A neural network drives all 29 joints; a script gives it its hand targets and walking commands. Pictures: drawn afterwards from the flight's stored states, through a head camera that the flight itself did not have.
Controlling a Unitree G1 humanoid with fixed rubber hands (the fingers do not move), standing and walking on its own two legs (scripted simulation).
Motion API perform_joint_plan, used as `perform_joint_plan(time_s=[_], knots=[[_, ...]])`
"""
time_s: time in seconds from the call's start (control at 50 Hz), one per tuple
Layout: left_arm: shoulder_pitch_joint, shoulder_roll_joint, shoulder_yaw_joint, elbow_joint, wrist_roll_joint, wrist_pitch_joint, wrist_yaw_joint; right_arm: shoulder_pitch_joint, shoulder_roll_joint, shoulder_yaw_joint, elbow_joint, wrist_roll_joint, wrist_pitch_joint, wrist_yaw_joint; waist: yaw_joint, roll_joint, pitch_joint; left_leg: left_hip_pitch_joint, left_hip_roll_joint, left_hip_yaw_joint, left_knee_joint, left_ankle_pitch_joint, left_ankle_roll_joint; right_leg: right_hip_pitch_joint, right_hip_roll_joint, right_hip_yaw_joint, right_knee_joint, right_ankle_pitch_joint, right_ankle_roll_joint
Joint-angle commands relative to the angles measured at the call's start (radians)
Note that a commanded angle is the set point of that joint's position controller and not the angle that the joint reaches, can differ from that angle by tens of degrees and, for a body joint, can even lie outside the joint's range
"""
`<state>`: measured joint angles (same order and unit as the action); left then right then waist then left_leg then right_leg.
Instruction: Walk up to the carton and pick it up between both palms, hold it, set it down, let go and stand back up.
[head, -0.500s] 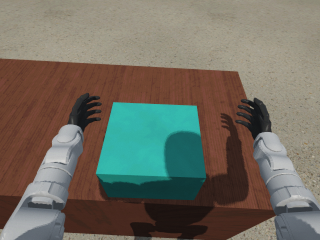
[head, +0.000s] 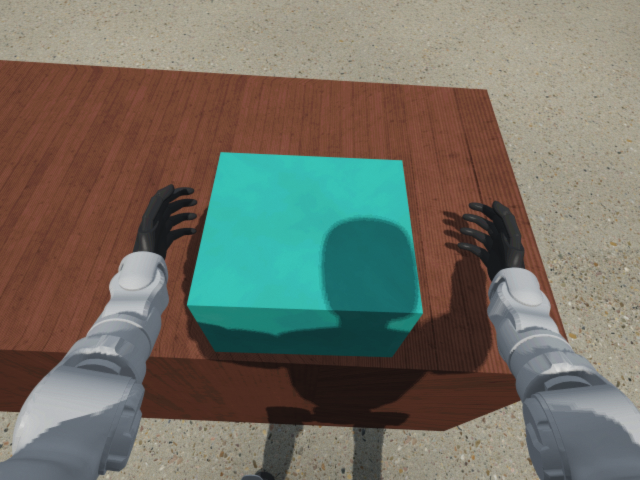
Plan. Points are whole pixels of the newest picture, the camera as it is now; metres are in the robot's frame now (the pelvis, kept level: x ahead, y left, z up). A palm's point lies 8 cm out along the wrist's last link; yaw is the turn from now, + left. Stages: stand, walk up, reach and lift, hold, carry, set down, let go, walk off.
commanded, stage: reach and lift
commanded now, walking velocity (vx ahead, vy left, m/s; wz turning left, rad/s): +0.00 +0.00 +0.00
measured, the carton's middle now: (308, 256) +0.42 +0.04 -0.03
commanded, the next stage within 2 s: none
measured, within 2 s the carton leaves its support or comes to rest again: neither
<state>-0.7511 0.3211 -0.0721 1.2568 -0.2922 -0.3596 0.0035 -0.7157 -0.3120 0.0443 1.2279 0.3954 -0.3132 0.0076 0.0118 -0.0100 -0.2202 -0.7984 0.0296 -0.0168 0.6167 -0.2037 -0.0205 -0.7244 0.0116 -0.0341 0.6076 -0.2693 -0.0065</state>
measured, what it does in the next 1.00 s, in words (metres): stands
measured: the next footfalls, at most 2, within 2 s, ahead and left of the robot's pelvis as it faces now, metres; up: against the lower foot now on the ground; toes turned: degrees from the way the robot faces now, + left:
none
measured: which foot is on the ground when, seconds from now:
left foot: down 0.00-1.00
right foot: down 0.00-1.00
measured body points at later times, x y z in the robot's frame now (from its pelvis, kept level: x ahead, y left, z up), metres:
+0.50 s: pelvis +0.00 -0.01 -0.02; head +0.10 +0.00 +0.42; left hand +0.43 +0.22 +0.00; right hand +0.43 -0.20 +0.00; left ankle +0.03 +0.13 -0.72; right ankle -0.01 -0.12 -0.72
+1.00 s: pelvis +0.00 +0.00 -0.02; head +0.11 +0.01 +0.42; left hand +0.43 +0.21 +0.00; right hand +0.43 -0.15 -0.01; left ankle +0.03 +0.13 -0.72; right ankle -0.01 -0.12 -0.72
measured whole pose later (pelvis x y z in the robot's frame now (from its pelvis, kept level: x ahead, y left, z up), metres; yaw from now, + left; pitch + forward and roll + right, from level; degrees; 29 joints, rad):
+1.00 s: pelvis +0.00 +0.00 -0.02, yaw +0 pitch +28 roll -1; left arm -0.80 0.27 -0.09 1.29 -0.30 -0.47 0.03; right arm -0.80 -0.13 0.05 1.28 0.28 -0.42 -0.06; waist 0.01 -0.01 -0.28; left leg -0.98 0.03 -0.02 0.73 -0.24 -0.03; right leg -0.91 0.01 -0.03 0.73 -0.31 -0.01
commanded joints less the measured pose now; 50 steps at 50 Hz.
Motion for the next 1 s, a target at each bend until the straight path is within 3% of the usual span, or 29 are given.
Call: perform_joint_plan(time_s=[0.0, 0.08, 0.14, 0.22, 0.32, 0.42, 0.54, 0.64, 0.84, 0.92, 0.98], knots=[[-0.543, 0.088, -0.110, 0.011, -0.108, -0.094, 0.026, -0.531, -0.203, 0.073, -0.035, 0.040, -0.093, 0.031, 0.002, 0.087, -0.630, 0.469, 0.009, 0.008, 0.132, 0.298, -0.063, -0.169, 0.018, -0.039, 0.008, 0.102, 0.018], [-0.545, 0.095, -0.105, -0.010, -0.102, -0.094, 0.024, -0.527, -0.197, 0.083, -0.032, 0.049, -0.094, 0.041, 0.012, 0.081, -0.668, 0.438, 0.010, 0.016, 0.149, 0.264, -0.055, -0.168, 0.016, -0.032, 0.040, 0.113, 0.025], [-0.546, 0.105, -0.080, -0.062, -0.094, -0.099, 0.026, -0.546, -0.185, 0.084, -0.100, 0.050, -0.107, 0.034, 0.025, 0.071, -0.751, 0.414, -0.001, 0.033, 0.172, 0.299, -0.054, -0.142, 0.018, -0.025, 0.060, 0.174, 0.035], [-0.552, 0.130, -0.023, -0.129, -0.070, -0.114, 0.026, -0.545, -0.172, 0.063, -0.168, 0.023, -0.133, 0.007, 0.019, 0.060, -0.852, 0.389, -0.013, 0.044, 0.199, 0.380, -0.057, -0.063, 0.019, -0.021, 0.089, 0.319, 0.049], [-0.548, 0.123, 0.023, -0.106, -0.033, -0.123, 0.018, -0.542, -0.158, 0.038, -0.163, -0.011, -0.157, -0.027, 0.005, 0.064, -0.856, 0.356, -0.021, 0.038, 0.210, 0.426, -0.060, 0.002, 0.020, -0.016, 0.103, 0.420, 0.056], [-0.533, 0.068, 0.023, -0.034, -0.007, -0.114, 0.006, -0.540, -0.135, 0.038, -0.056, -0.017, -0.152, -0.038, 0.002, 0.078, -0.727, 0.373, -0.014, 0.020, 0.195, 0.429, -0.065, -0.029, 0.024, -0.021, 0.075, 0.363, 0.045], [-0.546, 0.000, 0.016, -0.030, 0.018, -0.111, 0.004, -0.549, -0.088, 0.040, 0.027, -0.022, -0.139, -0.027, 0.006, 0.102, -0.656, 0.420, -0.005, 0.013, 0.185, 0.406, -0.069, -0.090, 0.023, -0.026, 0.032, 0.244, 0.022], [-0.565, -0.025, 0.016, -0.021, 0.027, -0.130, 0.009, -0.565, -0.043, 0.015, 0.014, -0.048, -0.139, -0.025, -0.002, 0.098, -0.670, 0.398, -0.008, 0.016, 0.176, 0.354, -0.064, -0.095, 0.020, -0.025, 0.032, 0.196, 0.022], [-0.561, -0.077, 0.032, -0.020, 0.057, -0.170, 0.013, -0.575, 0.007, -0.071, -0.045, -0.148, -0.181, -0.061, -0.028, 0.103, -0.743, 0.378, -0.009, 0.017, 0.193, 0.407, -0.076, -0.062, 0.020, -0.032, 0.042, 0.259, 0.027], [-0.553, -0.098, 0.052, -0.030, 0.086, -0.174, 0.020, -0.560, 0.027, -0.104, -0.041, -0.181, -0.198, -0.080, -0.033, 0.135, -0.766, 0.387, -0.010, 0.017, 0.200, 0.441, -0.086, -0.033, 0.021, -0.033, 0.041, 0.299, 0.026], [-0.532, -0.104, 0.084, -0.027, 0.115, -0.170, 0.023, -0.550, 0.046, -0.110, -0.027, -0.190, -0.204, -0.090, -0.018, 0.138, -0.764, 0.401, -0.010, 0.017, 0.199, 0.474, -0.086, -0.012, 0.025, -0.036, 0.030, 0.321, 0.025]])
